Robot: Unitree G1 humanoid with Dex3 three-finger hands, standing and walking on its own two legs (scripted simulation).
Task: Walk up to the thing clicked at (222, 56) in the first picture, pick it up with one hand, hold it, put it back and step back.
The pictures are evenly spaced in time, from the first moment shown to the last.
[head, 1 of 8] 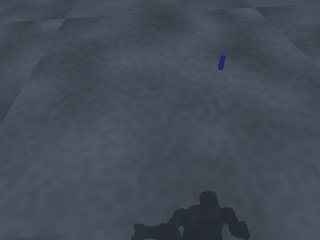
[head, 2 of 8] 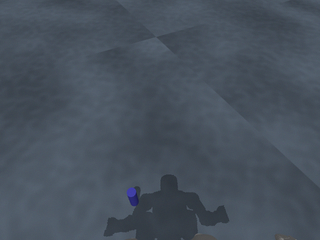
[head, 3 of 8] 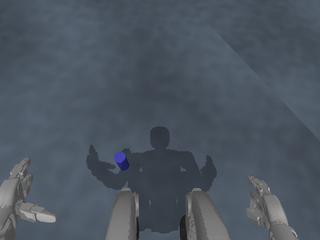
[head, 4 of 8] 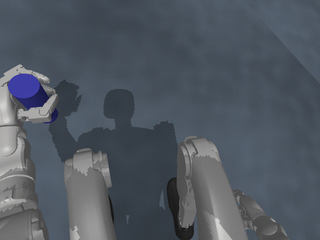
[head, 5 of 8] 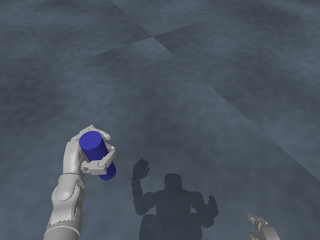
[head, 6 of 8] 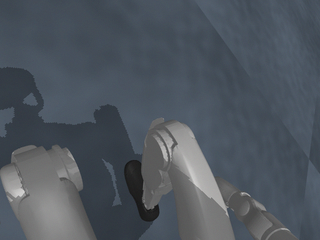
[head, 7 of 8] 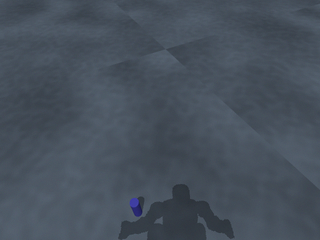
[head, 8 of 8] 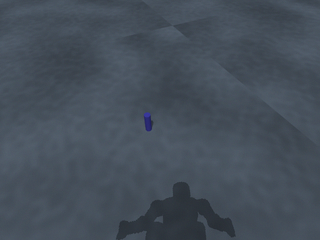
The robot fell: no
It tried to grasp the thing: yes
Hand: left
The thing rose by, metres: 0.68
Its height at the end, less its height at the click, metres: +0.00
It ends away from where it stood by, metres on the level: 0.03
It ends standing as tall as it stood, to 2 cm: yes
